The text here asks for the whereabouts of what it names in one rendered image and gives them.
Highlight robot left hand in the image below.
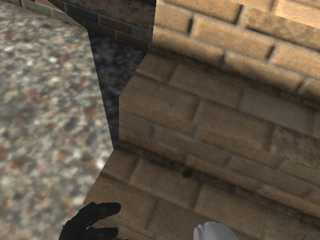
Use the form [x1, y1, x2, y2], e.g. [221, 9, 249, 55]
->
[58, 202, 130, 240]

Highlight robot right thigh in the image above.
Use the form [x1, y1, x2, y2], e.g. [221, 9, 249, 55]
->
[193, 222, 240, 240]

